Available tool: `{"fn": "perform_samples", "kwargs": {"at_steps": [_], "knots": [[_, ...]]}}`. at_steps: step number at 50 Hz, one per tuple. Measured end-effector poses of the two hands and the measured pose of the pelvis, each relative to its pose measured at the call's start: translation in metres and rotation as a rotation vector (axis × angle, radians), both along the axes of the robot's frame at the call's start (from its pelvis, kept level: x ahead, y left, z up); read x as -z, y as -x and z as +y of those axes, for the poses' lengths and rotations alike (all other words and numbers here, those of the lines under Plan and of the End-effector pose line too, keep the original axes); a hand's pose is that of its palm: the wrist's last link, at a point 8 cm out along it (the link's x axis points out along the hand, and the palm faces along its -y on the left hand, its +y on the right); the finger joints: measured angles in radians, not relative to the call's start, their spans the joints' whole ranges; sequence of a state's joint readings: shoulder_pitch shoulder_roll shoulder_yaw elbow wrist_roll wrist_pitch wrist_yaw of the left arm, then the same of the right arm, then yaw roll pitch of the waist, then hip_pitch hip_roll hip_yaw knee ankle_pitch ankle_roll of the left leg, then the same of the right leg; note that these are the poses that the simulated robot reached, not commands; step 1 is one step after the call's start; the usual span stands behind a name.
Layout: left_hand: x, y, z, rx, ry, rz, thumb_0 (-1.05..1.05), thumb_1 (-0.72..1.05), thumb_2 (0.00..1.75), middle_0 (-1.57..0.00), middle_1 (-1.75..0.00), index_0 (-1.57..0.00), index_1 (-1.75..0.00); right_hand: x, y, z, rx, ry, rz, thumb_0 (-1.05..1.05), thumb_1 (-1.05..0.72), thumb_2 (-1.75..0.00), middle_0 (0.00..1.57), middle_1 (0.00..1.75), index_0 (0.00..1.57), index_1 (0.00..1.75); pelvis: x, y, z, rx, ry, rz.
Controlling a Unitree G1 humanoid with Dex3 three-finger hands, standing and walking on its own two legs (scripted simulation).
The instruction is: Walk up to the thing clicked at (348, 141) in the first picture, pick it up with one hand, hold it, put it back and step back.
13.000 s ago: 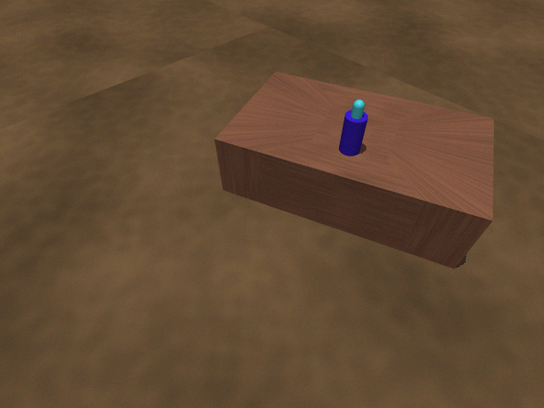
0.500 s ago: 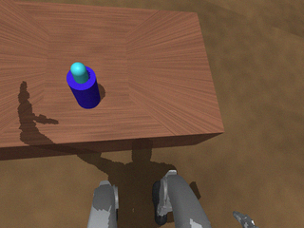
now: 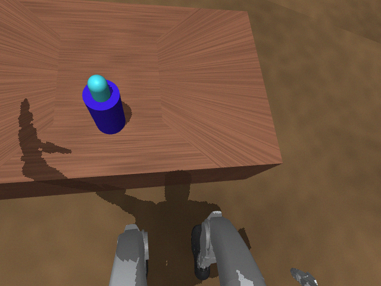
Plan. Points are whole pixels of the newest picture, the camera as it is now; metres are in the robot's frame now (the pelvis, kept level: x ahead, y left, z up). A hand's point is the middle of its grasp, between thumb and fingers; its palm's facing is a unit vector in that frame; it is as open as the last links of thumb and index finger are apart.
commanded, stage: go down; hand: left
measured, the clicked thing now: (104, 103) +0.56 +0.17 -0.19
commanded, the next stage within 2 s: approach in 1.46 s
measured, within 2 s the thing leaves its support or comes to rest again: neither
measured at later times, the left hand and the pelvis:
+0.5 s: hand out of the picture +0.47 +0.40 +0.08, palm faces +0.25 -0.97 +0.00, open 17.6 cm; pelvis -0.01 +0.00 +0.00, yaw +0 degrees
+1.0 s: hand out of the picture +0.47 +0.40 +0.08, palm faces +0.25 -0.97 +0.00, open 17.6 cm; pelvis +0.00 +0.00 +0.00, yaw +0 degrees
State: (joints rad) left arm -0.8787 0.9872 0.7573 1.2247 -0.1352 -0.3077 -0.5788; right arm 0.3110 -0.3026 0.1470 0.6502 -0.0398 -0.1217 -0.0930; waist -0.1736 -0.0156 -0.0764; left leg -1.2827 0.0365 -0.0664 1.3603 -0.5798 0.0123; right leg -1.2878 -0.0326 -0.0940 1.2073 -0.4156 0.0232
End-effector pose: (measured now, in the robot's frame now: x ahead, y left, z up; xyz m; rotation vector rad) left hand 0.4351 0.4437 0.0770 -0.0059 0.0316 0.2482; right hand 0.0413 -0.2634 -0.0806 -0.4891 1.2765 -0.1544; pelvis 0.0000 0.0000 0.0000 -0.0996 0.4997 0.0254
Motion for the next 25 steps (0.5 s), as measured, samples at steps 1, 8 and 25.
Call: {"fn": "perform_samples", "kwargs": {"at_steps": [1,8,25], "knots": [[0.001,0.0,-0.001,0.002,0.003,-0.004,-0.01,-0.55,0.07,-0.05,-0.05,-0.04,-0.06,0.0,-0.001,0.0,-0.001,0.002,-0.001,0.0,-0.9,-0.9,0.21,0.3,0.2,0.3,0.0,0.0,0.0,-0.001,0.0,0.0],[-0.001,-0.001,-0.002,0.0,0.017,-0.023,-0.01,-0.55,0.08,-0.04,-0.06,-0.04,-0.06,-0.004,-0.006,-0.002,-0.007,0.022,-0.023,0.0,-0.9,-0.9,0.21,0.3,0.2,0.3,0.0,0.001,0.001,-0.004,0.004,-0.007],[-0.002,-0.001,0.001,-0.008,-0.005,0.0,-0.01,-0.59,0.08,-0.04,-0.07,-0.04,-0.07,0.002,0.006,0.001,-0.001,-0.003,-0.002,0.0,-0.9,-0.89,0.21,0.3,0.2,0.3,0.002,0.007,0.001,0.001,0.001,-0.005]]}}
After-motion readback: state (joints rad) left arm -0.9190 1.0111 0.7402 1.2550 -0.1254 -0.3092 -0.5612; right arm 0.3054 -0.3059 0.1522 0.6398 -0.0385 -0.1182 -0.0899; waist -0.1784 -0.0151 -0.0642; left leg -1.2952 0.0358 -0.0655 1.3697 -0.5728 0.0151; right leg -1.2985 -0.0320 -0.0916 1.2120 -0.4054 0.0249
